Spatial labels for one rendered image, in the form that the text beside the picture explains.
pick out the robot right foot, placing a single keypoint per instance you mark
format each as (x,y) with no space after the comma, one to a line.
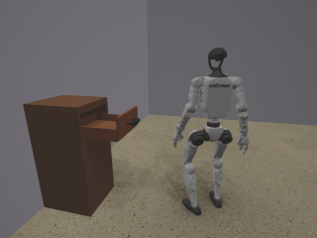
(217,202)

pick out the cabinet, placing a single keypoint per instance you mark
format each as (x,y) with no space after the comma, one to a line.
(75,174)

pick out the robot right hand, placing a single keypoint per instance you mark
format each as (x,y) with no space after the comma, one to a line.
(243,142)

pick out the drawer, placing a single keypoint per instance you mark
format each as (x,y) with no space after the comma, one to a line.
(108,127)

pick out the left robot upper arm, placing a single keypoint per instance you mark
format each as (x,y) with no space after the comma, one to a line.
(193,93)

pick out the robot left hand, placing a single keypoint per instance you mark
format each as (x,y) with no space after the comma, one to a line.
(176,136)

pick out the robot right forearm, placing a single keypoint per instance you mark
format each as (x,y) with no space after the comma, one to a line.
(243,122)

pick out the left robot thigh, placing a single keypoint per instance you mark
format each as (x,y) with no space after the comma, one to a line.
(195,138)

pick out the right robot upper arm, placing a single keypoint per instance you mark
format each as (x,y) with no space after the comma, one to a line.
(239,93)

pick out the robot left forearm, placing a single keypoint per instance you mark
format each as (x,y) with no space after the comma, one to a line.
(183,119)

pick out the handle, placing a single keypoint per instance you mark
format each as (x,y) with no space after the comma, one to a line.
(135,122)

